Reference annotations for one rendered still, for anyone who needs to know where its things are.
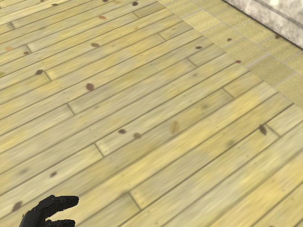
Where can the robot left hand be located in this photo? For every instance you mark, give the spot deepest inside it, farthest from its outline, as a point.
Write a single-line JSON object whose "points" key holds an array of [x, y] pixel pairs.
{"points": [[47, 208]]}

